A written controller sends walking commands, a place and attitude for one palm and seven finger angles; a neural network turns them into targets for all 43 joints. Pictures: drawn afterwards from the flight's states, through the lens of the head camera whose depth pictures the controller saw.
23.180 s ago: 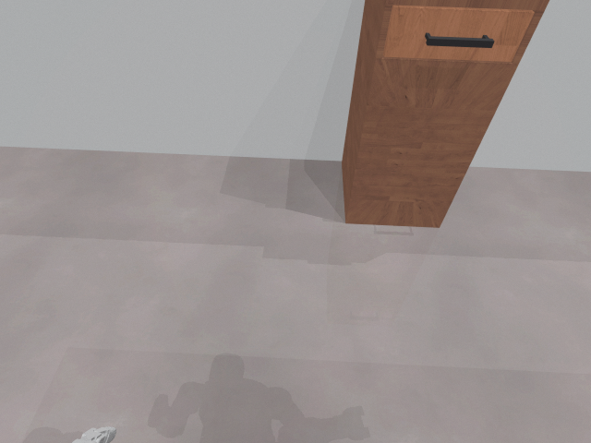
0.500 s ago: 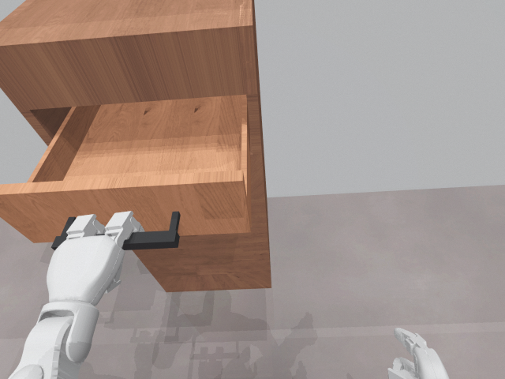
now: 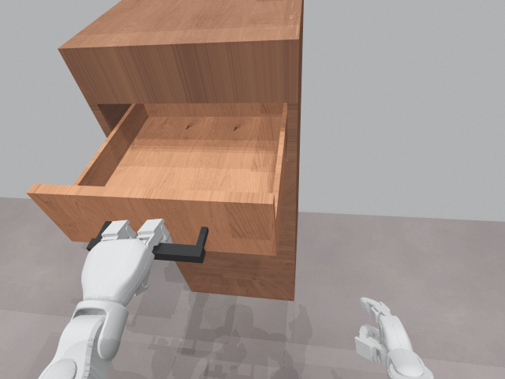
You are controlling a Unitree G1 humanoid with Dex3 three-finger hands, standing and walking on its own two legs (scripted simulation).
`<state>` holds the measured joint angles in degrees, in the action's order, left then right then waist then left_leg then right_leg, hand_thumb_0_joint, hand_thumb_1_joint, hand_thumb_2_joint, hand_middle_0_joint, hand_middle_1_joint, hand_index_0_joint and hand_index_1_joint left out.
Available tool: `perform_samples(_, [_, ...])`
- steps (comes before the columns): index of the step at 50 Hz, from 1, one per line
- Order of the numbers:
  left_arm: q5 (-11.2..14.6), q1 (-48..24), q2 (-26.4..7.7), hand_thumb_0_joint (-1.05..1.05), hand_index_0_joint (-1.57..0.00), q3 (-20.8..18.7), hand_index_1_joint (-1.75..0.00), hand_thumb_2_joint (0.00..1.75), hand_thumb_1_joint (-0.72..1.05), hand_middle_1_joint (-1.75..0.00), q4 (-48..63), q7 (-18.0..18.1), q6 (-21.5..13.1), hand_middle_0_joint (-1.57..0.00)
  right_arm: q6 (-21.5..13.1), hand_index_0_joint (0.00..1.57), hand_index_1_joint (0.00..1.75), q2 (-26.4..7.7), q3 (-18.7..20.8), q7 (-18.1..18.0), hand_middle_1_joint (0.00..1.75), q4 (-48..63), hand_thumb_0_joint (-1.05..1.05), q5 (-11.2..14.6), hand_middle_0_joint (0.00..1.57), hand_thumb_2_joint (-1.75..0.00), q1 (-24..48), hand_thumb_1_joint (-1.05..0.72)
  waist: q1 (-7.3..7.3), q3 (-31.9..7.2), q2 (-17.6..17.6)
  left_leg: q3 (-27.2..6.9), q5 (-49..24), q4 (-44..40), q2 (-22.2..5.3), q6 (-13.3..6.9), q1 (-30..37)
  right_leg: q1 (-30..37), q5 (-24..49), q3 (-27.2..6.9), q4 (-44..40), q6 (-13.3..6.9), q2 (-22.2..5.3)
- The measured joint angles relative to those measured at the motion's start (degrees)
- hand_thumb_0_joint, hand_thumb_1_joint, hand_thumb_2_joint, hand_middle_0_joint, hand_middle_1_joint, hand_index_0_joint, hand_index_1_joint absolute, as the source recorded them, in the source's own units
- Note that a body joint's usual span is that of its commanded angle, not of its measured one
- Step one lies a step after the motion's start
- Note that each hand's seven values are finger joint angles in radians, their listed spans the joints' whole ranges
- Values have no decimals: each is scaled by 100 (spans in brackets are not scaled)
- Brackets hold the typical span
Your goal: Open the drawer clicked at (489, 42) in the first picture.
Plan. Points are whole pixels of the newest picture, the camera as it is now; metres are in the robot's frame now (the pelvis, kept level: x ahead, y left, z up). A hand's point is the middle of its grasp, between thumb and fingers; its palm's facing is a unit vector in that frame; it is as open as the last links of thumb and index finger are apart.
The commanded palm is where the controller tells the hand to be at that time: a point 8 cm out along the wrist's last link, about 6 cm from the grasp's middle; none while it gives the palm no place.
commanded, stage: pull the drawer open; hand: left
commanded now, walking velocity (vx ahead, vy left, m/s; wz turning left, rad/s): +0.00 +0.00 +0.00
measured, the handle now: (150, 240) +0.29 +0.21 +0.09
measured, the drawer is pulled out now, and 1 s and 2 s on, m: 0.25 0.30 0.30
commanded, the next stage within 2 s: open the thumb to release the handle in 0.62 s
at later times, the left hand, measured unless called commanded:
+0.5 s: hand (121, 318) +0.18 +0.21 +0.07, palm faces +0.00 -0.13 -0.99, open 6.1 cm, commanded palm +0.12 +0.22 +0.12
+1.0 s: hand (115, 310) +0.19 +0.22 +0.07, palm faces +0.04 -0.13 -0.99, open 7.6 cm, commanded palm +0.15 +0.22 +0.12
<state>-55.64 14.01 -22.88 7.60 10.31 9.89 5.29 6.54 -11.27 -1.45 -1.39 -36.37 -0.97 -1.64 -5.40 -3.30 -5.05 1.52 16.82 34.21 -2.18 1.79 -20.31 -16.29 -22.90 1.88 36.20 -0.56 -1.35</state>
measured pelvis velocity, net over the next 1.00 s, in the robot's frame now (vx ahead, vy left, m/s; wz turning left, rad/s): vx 0.00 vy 0.00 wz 0.00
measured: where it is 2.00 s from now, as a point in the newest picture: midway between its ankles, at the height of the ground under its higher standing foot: outside the picture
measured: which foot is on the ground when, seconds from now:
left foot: down 0.00-1.00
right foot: down 0.00-1.00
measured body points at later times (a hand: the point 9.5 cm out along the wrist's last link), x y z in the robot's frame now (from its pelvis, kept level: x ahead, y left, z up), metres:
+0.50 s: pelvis +0.00 +0.01 -0.01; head +0.03 -0.03 +0.44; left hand +0.17 +0.22 +0.12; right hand +0.19 -0.24 -0.10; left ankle +0.01 +0.14 -0.73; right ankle -0.04 -0.11 -0.73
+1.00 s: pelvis +0.00 +0.00 +0.00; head +0.01 -0.04 +0.44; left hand +0.18 +0.23 +0.12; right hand +0.21 -0.20 -0.11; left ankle +0.01 +0.14 -0.73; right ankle -0.05 -0.11 -0.73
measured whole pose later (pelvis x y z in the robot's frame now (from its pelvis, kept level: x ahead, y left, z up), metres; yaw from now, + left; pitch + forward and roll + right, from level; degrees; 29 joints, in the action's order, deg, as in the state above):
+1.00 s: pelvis +0.00 +0.00 +0.00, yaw +0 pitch +3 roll +1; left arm -53.8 27.9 -23.4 3.3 20.7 11.0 5.3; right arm 6.0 -13.9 -1.4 -1.1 -34.4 -1.1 -5.7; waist -5.5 -3.5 -5.1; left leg 1.3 18.0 36.9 -2.5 1.7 -21.9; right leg -17.4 -23.6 1.9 37.9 -0.4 -1.0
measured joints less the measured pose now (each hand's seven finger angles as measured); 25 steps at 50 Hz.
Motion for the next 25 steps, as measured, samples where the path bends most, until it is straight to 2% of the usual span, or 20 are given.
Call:
perform_samples(3, [46, -48, -28, 3, -41, -107, -134, 81, 70, -132, -94, -123, -75, -33, -3, 20, 30, -21, -21, -17, 30, -8, 1, 5, 20, -90, -27, -91, 37, 37, 18, 11, -84, -122, -26, 19, 96, 71, 76, -11, -94, -21, 29])
perform_samples(6, [94, 134, -57, 3, -39, -286, -132, 79, 71, -131, -1, -178, -132, -32, -26, 20, 30, -69, -16, 10, 30, 62, 1, 16, 20, -90, -101, -90, 135, 61, 46, 58, -138, -217, -58, 33, 152, 87, 137, -58, -160, -33, 60])
perform_samples(10, [192, 676, -148, 3, -36, -511, -129, 78, 73, -129, 374, -124, -198, -29, -55, 20, 30, -214, 29, 61, 30, 199, 1, 40, 20, -90, -252, -90, 267, 69, 77, 150, -133, -243, -108, 42, 155, 46, 174, -151, -188, -34, 106])
perform_samples(14, [270, 1349, -241, 3, -35, -645, -127, 77, 73, -129, 867, 46, -270, -28, -55, 20, 30, -403, 132, 107, 30, 294, 1, 49, 20, -90, -405, -91, 329, 60, 106, 232, -65, -163, -138, 30, 74, -58, 155, -236, -136, -14, 128])
perform_samples(19, [315, 2165, -347, 2, -34, -697, -125, 77, 73, -130, 1434, 356, -382, -28, -19, 20, 30, -557, 274, 183, 30, 363, 1, 37, 20, -90, -523, -91, 336, 14, 124, 286, 64, 46, -150, -1, -123, -250, 79, -298, 12, 22, 130])
perform_samples(25, [288, 2709, -371, 2, -34, -632, -124, 78, 73, -130, 1801, 704, -423, -28, 17, 19, 30, -511, 340, 328, 30, 467, 1, 5, 20, -90, -518, -91, 287, -79, 90, 308, 221, 365, -144, -36, -438, -551, -48, -330, 289, 60, 112])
